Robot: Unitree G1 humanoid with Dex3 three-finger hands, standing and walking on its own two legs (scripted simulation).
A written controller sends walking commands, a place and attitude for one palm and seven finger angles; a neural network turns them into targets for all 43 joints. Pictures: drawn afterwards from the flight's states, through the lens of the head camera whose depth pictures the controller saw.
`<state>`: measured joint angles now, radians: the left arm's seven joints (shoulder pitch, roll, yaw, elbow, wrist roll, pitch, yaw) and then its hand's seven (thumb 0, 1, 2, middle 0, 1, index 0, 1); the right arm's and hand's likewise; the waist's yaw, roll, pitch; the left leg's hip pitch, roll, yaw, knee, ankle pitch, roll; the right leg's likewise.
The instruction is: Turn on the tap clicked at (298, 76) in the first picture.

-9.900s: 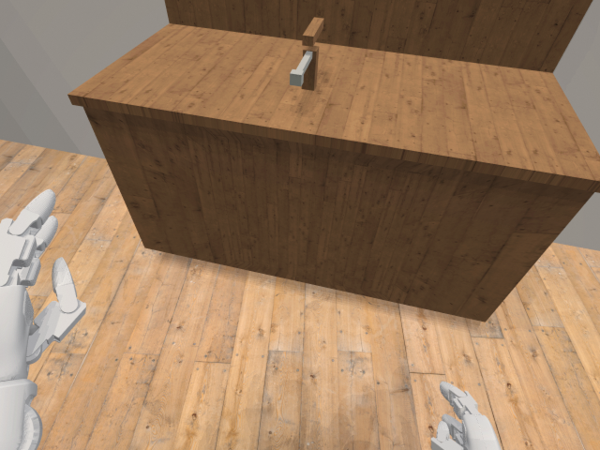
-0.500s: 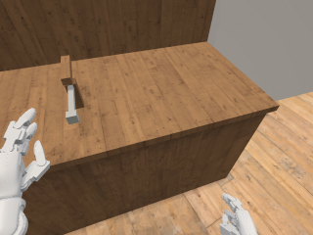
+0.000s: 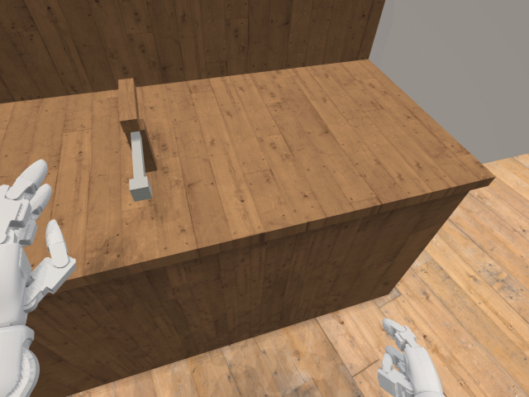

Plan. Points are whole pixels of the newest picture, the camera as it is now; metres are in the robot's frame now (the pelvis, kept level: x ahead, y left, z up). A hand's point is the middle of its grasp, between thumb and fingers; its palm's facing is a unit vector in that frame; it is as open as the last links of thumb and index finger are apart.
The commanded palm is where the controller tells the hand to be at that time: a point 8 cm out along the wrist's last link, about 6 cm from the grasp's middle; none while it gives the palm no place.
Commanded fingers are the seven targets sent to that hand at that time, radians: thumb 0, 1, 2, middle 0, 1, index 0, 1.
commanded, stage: look again from close up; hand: left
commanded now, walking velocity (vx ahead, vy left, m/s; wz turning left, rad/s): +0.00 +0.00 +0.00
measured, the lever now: (140, 188) +0.39 +0.25 +0.08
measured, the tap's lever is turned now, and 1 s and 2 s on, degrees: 0 0 0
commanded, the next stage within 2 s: shuffle to correct the standing spot in 0.40 s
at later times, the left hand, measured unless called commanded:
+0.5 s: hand (73, 261) +0.22 +0.24 +0.16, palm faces +0.40 -0.84 -0.35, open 7.4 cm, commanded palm +0.16 +0.28 +0.17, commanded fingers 0.00 0.90 0.90 -0.20 -0.30 -0.20 -0.30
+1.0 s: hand (144, 228) +0.27 +0.18 +0.16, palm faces +0.37 -0.86 -0.35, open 7.4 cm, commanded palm +0.21 +0.22 +0.17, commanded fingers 0.00 0.90 0.90 -0.20 -0.30 -0.20 -0.30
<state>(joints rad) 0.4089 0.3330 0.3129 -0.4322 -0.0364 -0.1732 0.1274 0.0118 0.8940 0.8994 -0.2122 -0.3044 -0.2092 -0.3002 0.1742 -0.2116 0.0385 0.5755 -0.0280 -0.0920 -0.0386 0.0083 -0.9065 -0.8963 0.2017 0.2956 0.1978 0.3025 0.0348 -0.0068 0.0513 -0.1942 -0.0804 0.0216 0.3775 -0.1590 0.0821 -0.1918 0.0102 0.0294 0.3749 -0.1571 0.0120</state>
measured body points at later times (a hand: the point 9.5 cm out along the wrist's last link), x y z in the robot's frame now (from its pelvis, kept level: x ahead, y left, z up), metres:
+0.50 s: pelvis +0.00 -0.01 +0.00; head +0.02 +0.00 +0.45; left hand +0.19 +0.28 +0.18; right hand +0.20 -0.23 -0.07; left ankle +0.03 +0.06 -0.74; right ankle +0.03 -0.13 -0.74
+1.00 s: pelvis +0.05 -0.06 -0.01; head +0.06 -0.05 +0.44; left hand +0.24 +0.22 +0.17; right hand +0.23 -0.27 -0.09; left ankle +0.03 +0.06 -0.74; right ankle +0.03 -0.13 -0.74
